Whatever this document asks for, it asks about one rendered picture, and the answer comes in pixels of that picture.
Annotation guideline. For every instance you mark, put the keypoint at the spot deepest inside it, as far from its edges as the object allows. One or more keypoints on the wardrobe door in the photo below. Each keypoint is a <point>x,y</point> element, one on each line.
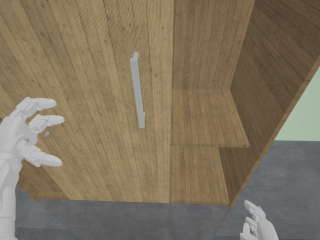
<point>77,52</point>
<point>38,176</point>

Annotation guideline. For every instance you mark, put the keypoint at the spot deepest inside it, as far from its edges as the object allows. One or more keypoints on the right robot hand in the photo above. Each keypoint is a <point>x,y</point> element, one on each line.
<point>262,228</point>

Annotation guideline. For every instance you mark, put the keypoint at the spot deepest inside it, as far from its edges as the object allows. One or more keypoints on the left robot hand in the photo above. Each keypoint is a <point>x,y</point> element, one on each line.
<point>13,131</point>

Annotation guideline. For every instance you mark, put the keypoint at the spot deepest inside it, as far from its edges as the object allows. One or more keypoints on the handle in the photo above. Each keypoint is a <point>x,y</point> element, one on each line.
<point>137,89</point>

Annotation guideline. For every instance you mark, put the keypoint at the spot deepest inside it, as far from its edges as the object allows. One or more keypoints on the robot left forearm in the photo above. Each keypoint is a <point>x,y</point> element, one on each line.
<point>10,167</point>

